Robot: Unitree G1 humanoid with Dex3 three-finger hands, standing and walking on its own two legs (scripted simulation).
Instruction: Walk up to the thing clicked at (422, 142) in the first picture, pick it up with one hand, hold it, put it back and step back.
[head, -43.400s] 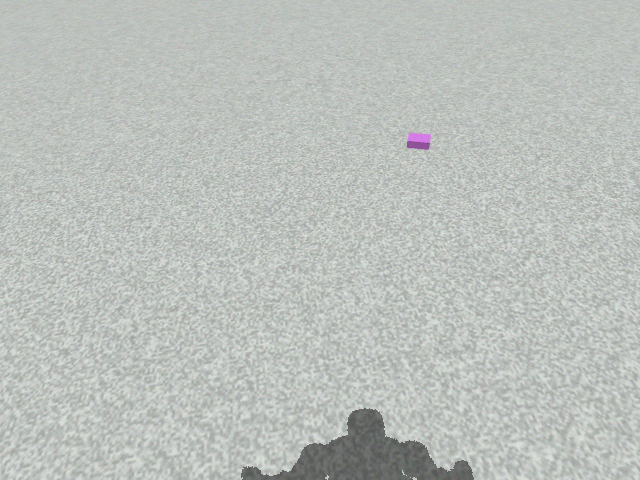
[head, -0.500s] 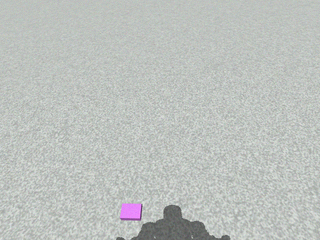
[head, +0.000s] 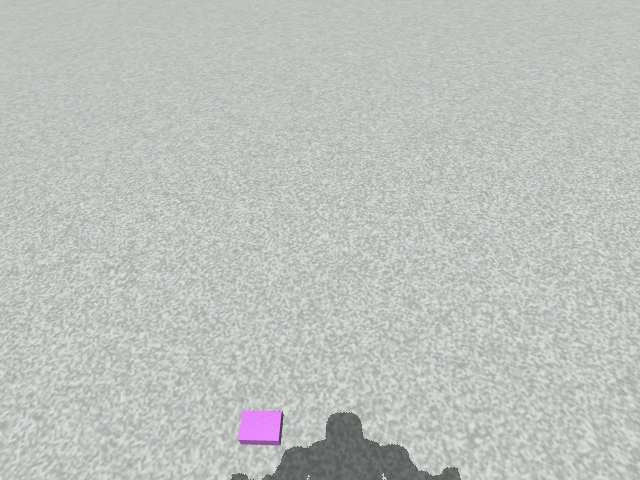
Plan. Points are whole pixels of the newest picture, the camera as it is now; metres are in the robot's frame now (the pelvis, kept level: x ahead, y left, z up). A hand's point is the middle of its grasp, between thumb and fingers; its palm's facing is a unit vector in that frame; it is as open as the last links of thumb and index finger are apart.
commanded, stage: stand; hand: left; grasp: from above
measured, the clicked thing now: (261, 427) +0.44 +0.25 -0.76
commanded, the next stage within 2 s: step back in 0.44 s
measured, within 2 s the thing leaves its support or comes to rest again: neither
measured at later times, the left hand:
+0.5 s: hand out of the picture +0.07 +0.25 -0.16, palm faces +0.02 -0.94 -0.35, open 7.4 cm
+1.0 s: hand out of the picture +0.04 +0.31 -0.18, palm faces -0.07 -0.93 -0.37, open 7.4 cm
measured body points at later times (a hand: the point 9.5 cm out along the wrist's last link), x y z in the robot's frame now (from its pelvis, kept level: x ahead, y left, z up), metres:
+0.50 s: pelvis -0.01 +0.00 +0.00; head +0.01 +0.00 +0.45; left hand +0.07 +0.30 -0.13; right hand +0.07 -0.30 -0.14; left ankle +0.01 +0.14 -0.75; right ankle -0.01 -0.12 -0.75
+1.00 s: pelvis -0.08 +0.05 -0.02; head +0.00 +0.06 +0.42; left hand +0.05 +0.36 -0.15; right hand +0.00 -0.26 -0.13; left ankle -0.04 +0.14 -0.75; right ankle -0.13 -0.08 -0.68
